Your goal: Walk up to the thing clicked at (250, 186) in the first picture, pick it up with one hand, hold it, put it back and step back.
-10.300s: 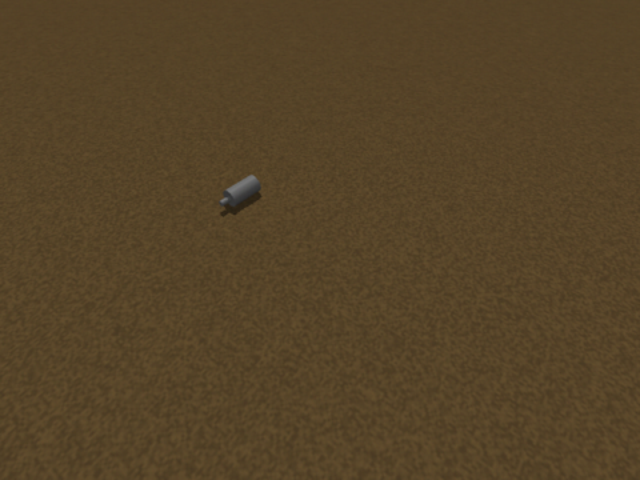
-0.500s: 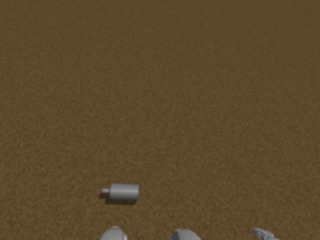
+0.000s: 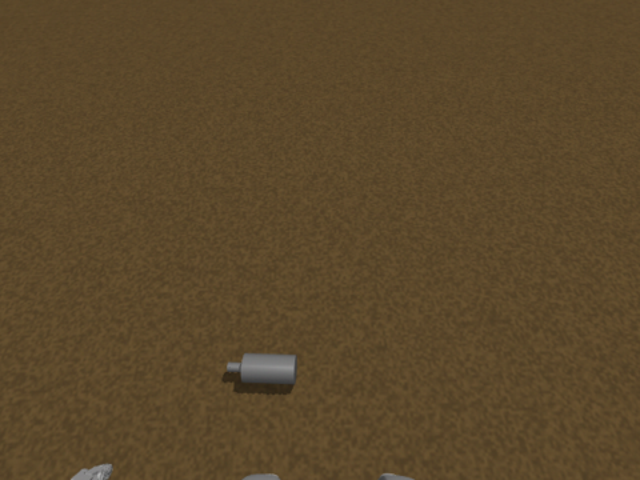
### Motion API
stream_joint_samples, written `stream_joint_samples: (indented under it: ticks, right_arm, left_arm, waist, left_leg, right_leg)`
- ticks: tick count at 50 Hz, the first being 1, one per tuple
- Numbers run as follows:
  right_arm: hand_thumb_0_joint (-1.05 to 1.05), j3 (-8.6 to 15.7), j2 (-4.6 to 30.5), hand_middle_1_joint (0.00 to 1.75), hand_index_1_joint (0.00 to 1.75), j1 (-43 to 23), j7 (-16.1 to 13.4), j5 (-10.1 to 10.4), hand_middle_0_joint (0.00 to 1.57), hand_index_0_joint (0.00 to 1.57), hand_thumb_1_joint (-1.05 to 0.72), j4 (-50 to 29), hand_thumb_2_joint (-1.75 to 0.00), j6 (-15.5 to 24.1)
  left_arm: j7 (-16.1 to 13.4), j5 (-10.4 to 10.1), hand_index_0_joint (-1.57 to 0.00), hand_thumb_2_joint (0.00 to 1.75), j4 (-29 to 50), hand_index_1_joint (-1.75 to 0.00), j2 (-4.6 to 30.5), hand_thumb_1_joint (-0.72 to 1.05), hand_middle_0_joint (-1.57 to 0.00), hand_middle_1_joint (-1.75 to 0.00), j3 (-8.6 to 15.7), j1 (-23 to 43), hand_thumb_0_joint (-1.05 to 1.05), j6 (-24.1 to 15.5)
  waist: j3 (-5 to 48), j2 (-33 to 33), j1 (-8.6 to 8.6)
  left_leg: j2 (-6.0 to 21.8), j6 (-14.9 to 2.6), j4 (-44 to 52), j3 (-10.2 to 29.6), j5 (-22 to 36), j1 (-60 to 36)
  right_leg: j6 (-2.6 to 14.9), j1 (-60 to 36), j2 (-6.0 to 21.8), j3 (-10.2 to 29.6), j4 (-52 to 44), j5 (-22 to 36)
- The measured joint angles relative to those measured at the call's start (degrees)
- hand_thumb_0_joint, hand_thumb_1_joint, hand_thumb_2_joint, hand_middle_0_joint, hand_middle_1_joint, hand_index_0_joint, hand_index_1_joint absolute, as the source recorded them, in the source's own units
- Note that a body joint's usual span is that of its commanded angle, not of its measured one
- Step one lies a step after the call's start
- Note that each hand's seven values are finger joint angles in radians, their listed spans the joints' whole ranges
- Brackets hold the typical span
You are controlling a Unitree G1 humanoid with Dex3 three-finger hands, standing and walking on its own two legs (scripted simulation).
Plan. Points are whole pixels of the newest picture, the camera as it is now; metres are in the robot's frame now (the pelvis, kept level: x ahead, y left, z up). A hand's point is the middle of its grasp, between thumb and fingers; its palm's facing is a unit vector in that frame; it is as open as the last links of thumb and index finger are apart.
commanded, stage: walk up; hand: left
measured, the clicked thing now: (261, 368) +0.50 +0.20 -0.71
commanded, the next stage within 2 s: stand in 0.90 s
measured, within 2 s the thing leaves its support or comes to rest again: neither
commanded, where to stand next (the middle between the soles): +0.08 +0.01 m, yaw -2 degrees
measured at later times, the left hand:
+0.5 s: hand out of the picture +0.04 +0.29 -0.14, palm faces +0.04 -0.94 -0.34, open 7.4 cm
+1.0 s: hand out of the picture +0.11 +0.28 -0.12, palm faces +0.02 -0.93 -0.36, open 7.4 cm
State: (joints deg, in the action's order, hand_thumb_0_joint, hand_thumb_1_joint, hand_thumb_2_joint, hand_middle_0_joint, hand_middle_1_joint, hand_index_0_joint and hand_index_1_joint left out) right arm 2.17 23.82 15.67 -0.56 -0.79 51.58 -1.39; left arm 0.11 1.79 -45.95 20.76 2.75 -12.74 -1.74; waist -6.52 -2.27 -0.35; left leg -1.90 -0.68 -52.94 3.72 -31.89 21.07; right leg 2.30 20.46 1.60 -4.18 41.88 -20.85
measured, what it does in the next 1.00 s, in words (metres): steps on the spot: left foot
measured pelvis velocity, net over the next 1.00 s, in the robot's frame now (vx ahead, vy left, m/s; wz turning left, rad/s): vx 0.01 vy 0.02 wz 0.03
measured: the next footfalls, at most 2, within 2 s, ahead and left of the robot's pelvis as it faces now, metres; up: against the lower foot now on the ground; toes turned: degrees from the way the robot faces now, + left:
left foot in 0.06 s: +0.03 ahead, +0.15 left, +0.00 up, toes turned -1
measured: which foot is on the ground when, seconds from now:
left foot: up 0.00-0.04, down 0.06-1.00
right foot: down 0.00-1.00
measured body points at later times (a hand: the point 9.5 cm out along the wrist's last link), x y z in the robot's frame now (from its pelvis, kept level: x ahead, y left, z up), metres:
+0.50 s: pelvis -0.01 +0.02 +0.01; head +0.00 +0.04 +0.46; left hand +0.04 +0.34 -0.12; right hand +0.10 -0.28 -0.10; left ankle -0.01 +0.15 -0.72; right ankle +0.02 -0.11 -0.72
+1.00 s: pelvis +0.01 +0.02 +0.03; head +0.01 +0.02 +0.48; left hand +0.11 +0.33 -0.10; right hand +0.11 -0.28 -0.10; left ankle -0.01 +0.15 -0.72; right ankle +0.02 -0.11 -0.72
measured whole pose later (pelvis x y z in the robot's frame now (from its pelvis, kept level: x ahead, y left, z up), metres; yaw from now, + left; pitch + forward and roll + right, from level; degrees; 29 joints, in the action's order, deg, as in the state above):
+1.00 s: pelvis +0.01 +0.02 +0.03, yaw +2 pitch -3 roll +0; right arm 0.3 20.5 5.7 0.5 0.1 62.5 0.6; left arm 0.1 -0.1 -63.3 20.9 0.3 -3.3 -1.6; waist -3.2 -0.3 0.4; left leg 0.0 0.5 -24.9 2.4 -15.0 7.1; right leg -1.0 8.8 1.0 -0.2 24.1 -12.5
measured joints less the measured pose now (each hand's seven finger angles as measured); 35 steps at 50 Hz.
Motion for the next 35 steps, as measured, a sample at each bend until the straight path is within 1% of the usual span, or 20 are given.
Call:
stream_joint_samples:
  ticks: [1,2,3,4,5,6,8,9,10,12,13,14,16,17,18,21,22,23,25,35]
  right_arm:
    - [0.00,-0.17,-0.35,0.30,0.30,-0.14,0.35,-0.11,0.20,0.20,-0.91,0.12,-0.89,0.23]
    - [0.00,-0.30,-0.66,0.30,0.30,-0.42,0.64,-0.15,0.20,0.20,-0.91,0.19,-0.89,0.58]
    - [0.00,-0.39,-0.92,0.30,0.30,-0.78,0.84,-0.13,0.20,0.20,-0.91,0.19,-0.89,1.13]
    - [0.00,-0.40,-1.33,0.30,0.30,-1.34,0.93,-0.10,0.20,0.20,-0.91,0.30,-0.89,1.80]
    - [0.00,-0.42,-1.80,0.30,0.30,-1.94,0.98,-0.09,0.20,0.20,-0.91,0.38,-0.89,2.43]
    - [0.00,-0.50,-2.04,0.30,0.30,-2.22,1.01,-0.17,0.20,0.20,-0.91,0.19,-0.89,2.97]
    - [0.00,-0.81,-1.99,0.30,0.30,-2.33,1.22,-0.01,0.20,0.21,-0.91,-0.34,-0.89,3.58]
    - [0.00,-0.94,-2.05,0.30,0.30,-2.48,1.29,0.07,0.20,0.21,-0.91,-0.33,-0.89,3.61]
    - [0.00,-1.13,-2.19,0.30,0.30,-2.68,1.31,0.16,0.20,0.21,-0.91,-0.21,-0.89,3.49]
    - [0.00,-1.54,-2.40,0.30,0.30,-3.61,1.33,0.46,0.20,0.21,-0.90,0.26,-0.89,3.08]
    - [0.00,-1.64,-2.34,0.30,0.30,-4.14,1.37,0.63,0.20,0.21,-0.90,0.53,-0.89,2.90]
    - [0.00,-1.66,-2.25,0.30,0.30,-4.53,1.42,0.70,0.20,0.21,-0.90,0.78,-0.89,2.74]
    - [0.00,-1.56,-2.09,0.30,0.30,-5.14,1.52,0.62,0.20,0.21,-0.91,1.41,-0.89,2.61]
    - [0.00,-1.47,-1.98,0.30,0.30,-5.30,1.56,0.46,0.20,0.21,-0.91,1.72,-0.89,2.69]
    - [0.00,-1.37,-1.80,0.30,0.30,-5.30,1.64,0.32,0.20,0.20,-0.91,1.98,-0.89,2.85]
    - [0.00,-1.39,-1.45,0.30,0.30,-5.05,1.86,0.31,0.20,0.20,-0.91,2.86,-0.89,3.23]
    - [0.00,-1.51,-1.49,0.30,0.30,-5.05,1.92,0.34,0.20,0.20,-0.91,3.26,-0.89,3.14]
    - [0.00,-1.62,-1.60,0.30,0.30,-5.13,1.94,0.36,0.20,0.20,-0.91,3.69,-0.89,3.01]
    - [0.00,-1.77,-1.94,0.30,0.30,-5.42,1.89,0.48,0.20,0.20,-0.91,4.46,-0.89,2.83]
    - [0.00,-1.95,-2.90,0.30,0.30,-7.24,1.47,0.98,0.20,0.20,-0.91,7.56,-0.89,2.58]
  left_arm:
    - [-0.01,-0.13,-0.21,0.89,0.12,-0.30,0.21,0.90,-0.20,-0.30,-0.04,-0.13,0.01,-0.33]
    - [0.01,-0.28,-0.21,0.89,0.13,-0.30,0.47,0.90,-0.20,-0.30,-0.08,-0.28,0.01,-0.53]
    - [0.07,-0.49,-0.21,0.89,-0.03,-0.30,0.79,0.90,-0.20,-0.30,-0.15,-0.44,0.01,-0.55]
    - [0.11,-0.71,-0.21,0.89,-0.47,-0.30,1.17,0.90,-0.20,-0.30,-0.17,-0.46,0.01,-0.37]
    - [0.10,-0.91,-0.21,0.89,-1.18,-0.30,1.49,0.90,-0.20,-0.30,-0.17,-0.53,0.01,-0.03]
    - [0.09,-1.13,-0.21,0.89,-2.03,-0.30,1.52,0.90,-0.20,-0.30,-0.17,-0.69,0.01,0.47]
    - [0.10,-1.21,-0.21,0.89,-3.78,-0.30,1.39,0.90,-0.20,-0.30,-0.33,-0.84,0.01,1.48]
    - [0.19,-1.16,-0.21,0.89,-4.43,-0.30,1.57,0.90,-0.20,-0.30,-0.34,-0.84,0.01,1.63]
    - [0.28,-1.13,-0.21,0.89,-4.86,-0.30,1.93,0.90,-0.20,-0.30,-0.26,-0.93,0.01,1.46]
    - [0.32,-1.05,-0.21,0.89,-5.66,-0.30,2.56,0.90,-0.20,-0.30,0.04,-1.11,0.01,0.58]
    - [0.29,-0.94,-0.21,0.89,-6.17,-0.30,2.58,0.90,-0.20,-0.30,0.08,-1.06,0.01,0.19]
    - [0.28,-0.85,-0.20,0.89,-6.69,-0.30,2.58,0.90,-0.20,-0.30,-0.03,-1.01,0.01,-0.13]
    - [0.45,-0.68,-0.20,0.89,-7.74,-0.30,2.51,0.90,-0.20,-0.30,-0.42,-1.03,0.01,-0.26]
    - [0.55,-0.67,-0.20,0.89,-8.29,-0.30,2.35,0.90,-0.20,-0.30,-0.64,-1.08,0.01,-0.04]
    - [0.66,-0.76,-0.20,0.89,-8.85,-0.30,2.08,0.90,-0.20,-0.30,-0.87,-1.12,0.01,0.28]
    - [0.99,-0.91,-0.20,0.89,-10.44,-0.30,1.53,0.90,-0.20,-0.30,-1.39,-0.79,0.01,0.54]
    - [1.02,-0.94,-0.20,0.89,-10.82,-0.30,1.50,0.90,-0.20,-0.30,-1.45,-0.69,0.01,0.29]
    - [1.04,-0.97,-0.20,0.89,-11.19,-0.30,1.50,0.90,-0.20,-0.30,-1.47,-0.58,0.01,-0.02]
    - [1.01,-1.11,-0.20,0.89,-11.94,-0.30,1.49,0.90,-0.20,-0.30,-1.57,-0.24,0.01,-0.42]
    - [0.58,-1.67,-0.20,0.89,-14.86,-0.30,0.70,0.90,-0.20,-0.30,-2.59,3.62,0.01,-0.17]
  waist:
    - [0.15,0.23,-0.12]
    - [0.23,0.57,-0.28]
    - [0.30,0.97,-0.40]
    - [0.14,1.83,-0.61]
    - [0.10,2.93,-0.99]
    - [0.68,3.32,-1.20]
    - [2.43,2.15,-0.57]
    - [3.03,1.70,-0.35]
    - [3.55,1.71,-0.47]
    - [3.94,1.93,-1.00]
    - [3.99,1.61,-1.01]
    - [4.19,1.45,-1.01]
    - [4.65,2.02,-1.23]
    - [4.87,2.43,-1.33]
    - [5.17,2.61,-1.35]
    - [5.44,2.44,-1.22]
    - [5.23,2.43,-1.26]
    - [4.96,2.43,-1.29]
    - [4.40,2.49,-1.22]
    - [3.19,2.11,-0.44]
  left_leg:
    - [0.44,-0.20,2.99,-0.26,-0.52,-1.20]
    - [0.79,-0.49,6.48,-0.65,0.26,-2.49]
    - [1.00,-0.67,10.56,-1.16,3.23,-3.94]
    - [0.58,-0.30,13.13,-1.97,9.22,-5.03]
    - [-0.21,0.23,14.14,-2.86,11.28,-5.90]
    - [-0.54,0.50,14.34,-3.35,11.42,-6.14]
    - [0.24,0.16,13.29,-2.41,10.52,-5.44]
    - [0.73,-0.04,12.87,-1.81,10.21,-5.27]
    - [1.07,0.05,12.67,-1.55,10.06,-5.22]
    - [1.80,0.86,12.13,-1.37,9.87,-5.26]
    - [2.27,1.12,11.70,-0.88,9.77,-5.14]
    - [2.47,1.01,11.51,-0.46,9.78,-4.95]
    - [1.97,0.34,12.33,-0.59,10.08,-5.23]
    - [1.58,0.48,13.32,-0.92,10.62,-5.69]
    - [1.31,0.46,14.22,-1.15,11.09,-5.99]
    - [1.41,0.23,15.94,-1.06,11.91,-6.43]
    - [1.62,0.33,16.30,-0.97,12.06,-6.64]
    - [1.85,0.49,16.64,-0.87,12.19,-6.87]
    - [2.15,0.74,17.51,-0.69,12.57,-7.31]
    - [1.86,0.79,22.42,-0.98,14.41,-10.15]
  right_leg:
    - [-0.23,-0.15,0.56,-0.28,0.33,-0.19]
    - [-0.52,-0.26,1.16,-0.40,0.75,-0.38]
    - [-0.89,-0.29,1.80,-0.40,1.32,-0.62]
    - [-1.36,-0.39,2.69,0.06,2.06,-0.90]
    - [-1.80,-0.46,3.57,0.97,2.68,-1.07]
    - [-1.76,-0.22,3.72,1.90,3.10,-0.80]
    - [-1.20,-0.08,1.87,2.90,4.04,-5.52]
    - [-0.87,-0.60,1.01,3.04,3.58,-6.88]
    - [-0.53,-1.49,0.54,3.19,1.70,-6.26]
    - [-1.49,-2.87,-0.03,3.01,-2.03,2.02]
    - [-2.06,-3.35,-0.46,2.51,-2.75,2.95]
    - [-2.39,-3.62,-0.65,2.09,-3.23,2.88]
    - [-2.45,-3.74,-0.17,2.19,-3.54,2.41]
    - [-2.54,-3.80,0.25,2.53,-3.72,2.36]
    - [-2.51,-3.83,0.44,2.87,-4.06,2.29]
    - [-1.84,-4.34,-0.35,3.69,-5.77,2.16]
    - [-1.91,-4.89,-0.61,3.68,-7.01,3.63]
    - [-2.51,-5.44,-0.80,3.61,-8.12,4.71]
    - [-3.17,-6.22,-1.05,3.43,-9.64,5.30]
    - [-3.27,-8.47,-0.65,3.67,-13.30,6.40]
